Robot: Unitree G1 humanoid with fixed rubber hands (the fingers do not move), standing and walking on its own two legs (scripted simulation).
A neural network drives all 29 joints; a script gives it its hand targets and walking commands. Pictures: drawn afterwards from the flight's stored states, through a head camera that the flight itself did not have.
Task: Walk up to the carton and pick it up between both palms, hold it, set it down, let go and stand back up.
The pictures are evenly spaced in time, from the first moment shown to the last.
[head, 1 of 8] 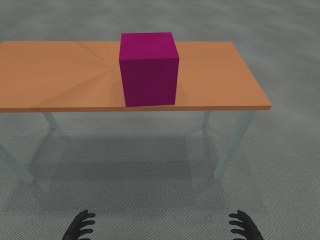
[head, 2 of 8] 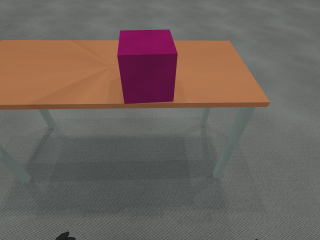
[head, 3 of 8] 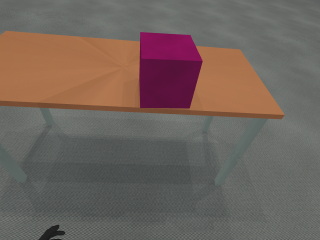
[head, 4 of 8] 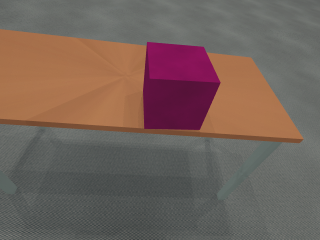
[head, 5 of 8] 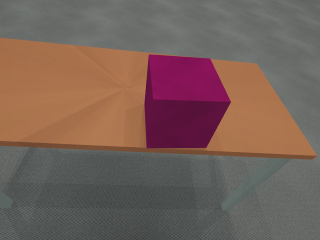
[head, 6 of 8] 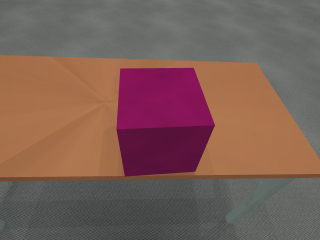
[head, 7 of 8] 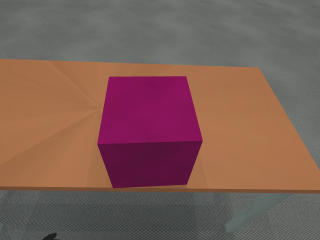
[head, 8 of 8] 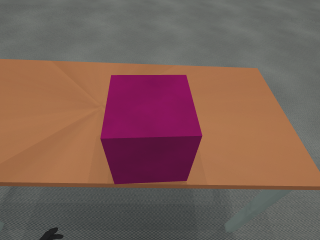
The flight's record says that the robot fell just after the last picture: no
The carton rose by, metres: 0.00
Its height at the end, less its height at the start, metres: +0.00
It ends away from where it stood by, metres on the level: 0.00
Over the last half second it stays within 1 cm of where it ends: yes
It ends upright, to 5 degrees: yes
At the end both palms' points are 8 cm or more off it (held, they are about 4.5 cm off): yes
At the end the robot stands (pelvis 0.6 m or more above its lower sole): yes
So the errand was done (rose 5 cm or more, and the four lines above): no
